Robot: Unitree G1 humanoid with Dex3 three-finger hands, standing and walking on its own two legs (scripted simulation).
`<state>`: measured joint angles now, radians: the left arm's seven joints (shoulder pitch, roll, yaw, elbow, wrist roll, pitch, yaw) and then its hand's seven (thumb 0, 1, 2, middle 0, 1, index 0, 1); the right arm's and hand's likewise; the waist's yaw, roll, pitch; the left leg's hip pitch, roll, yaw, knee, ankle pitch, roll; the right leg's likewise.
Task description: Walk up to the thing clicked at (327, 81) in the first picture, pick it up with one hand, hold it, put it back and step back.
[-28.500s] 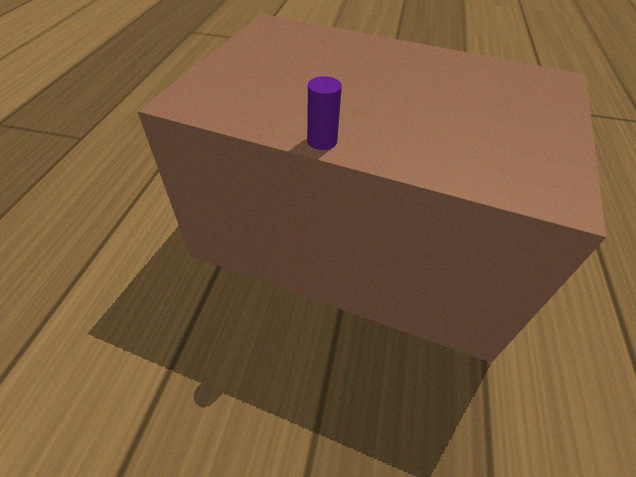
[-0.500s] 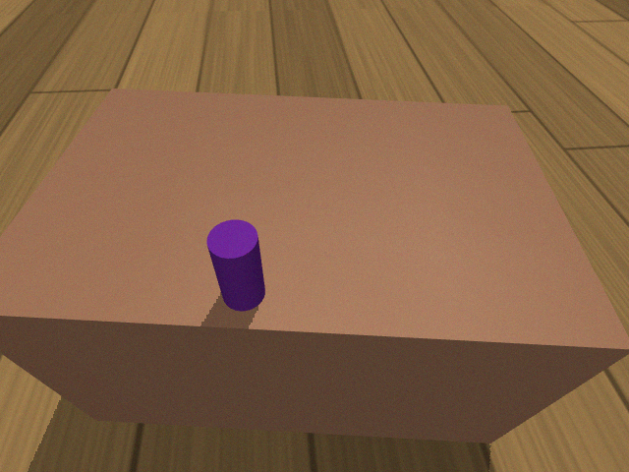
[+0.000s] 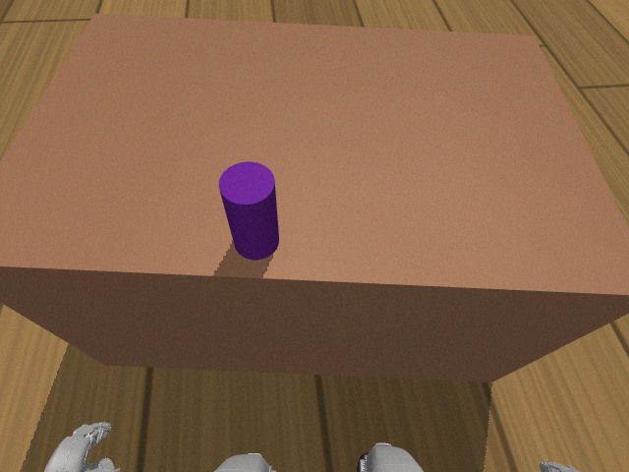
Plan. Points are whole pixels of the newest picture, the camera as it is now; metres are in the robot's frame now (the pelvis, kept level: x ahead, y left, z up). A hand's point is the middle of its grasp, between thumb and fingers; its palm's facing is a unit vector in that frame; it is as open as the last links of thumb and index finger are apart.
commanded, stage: step back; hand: left
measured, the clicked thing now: (252, 214) +0.47 +0.09 -0.03
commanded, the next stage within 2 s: none
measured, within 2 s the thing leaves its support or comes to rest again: neither
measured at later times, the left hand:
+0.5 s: hand out of the picture +0.04 +0.26 -0.14, palm faces -0.09 -0.92 -0.39, open 7.4 cm
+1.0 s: hand out of the picture -0.08 +0.30 -0.15, palm faces -0.03 -0.94 -0.34, open 7.4 cm
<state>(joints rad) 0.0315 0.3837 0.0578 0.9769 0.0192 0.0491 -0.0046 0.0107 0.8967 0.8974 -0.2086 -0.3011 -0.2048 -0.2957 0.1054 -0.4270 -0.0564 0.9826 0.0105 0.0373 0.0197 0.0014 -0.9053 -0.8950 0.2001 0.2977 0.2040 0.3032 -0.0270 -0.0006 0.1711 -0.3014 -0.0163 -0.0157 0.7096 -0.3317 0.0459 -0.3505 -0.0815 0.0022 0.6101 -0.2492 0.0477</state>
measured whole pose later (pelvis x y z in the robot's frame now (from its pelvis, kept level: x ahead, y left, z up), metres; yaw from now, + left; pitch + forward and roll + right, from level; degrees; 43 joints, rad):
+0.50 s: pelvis -0.07 +0.00 +0.00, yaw -4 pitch -2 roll +1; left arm 0.13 0.35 0.06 0.89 0.03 0.03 0.00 0.01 0.90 0.90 -0.21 -0.30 -0.20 -0.30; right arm 0.08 -0.36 -0.04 0.89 0.01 0.06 -0.02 0.00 -0.90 -0.89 0.20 0.30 0.21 0.30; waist 0.00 0.02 0.20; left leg -0.40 -0.06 -0.05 0.93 -0.52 0.02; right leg -0.27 0.04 0.06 0.63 -0.32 -0.04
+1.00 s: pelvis -0.19 +0.03 +0.01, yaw -3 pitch -1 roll -2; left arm 0.16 0.40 0.10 0.82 0.01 0.07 0.00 0.01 0.90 0.90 -0.21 -0.30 -0.20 -0.30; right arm 0.14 -0.34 -0.03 0.86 -0.03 0.01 -0.01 0.01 -0.90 -0.89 0.21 0.30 0.21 0.30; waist 0.02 -0.05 0.17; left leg -0.29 0.02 -0.03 0.53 -0.21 0.01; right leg -0.43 0.12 0.18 1.19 -0.48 0.02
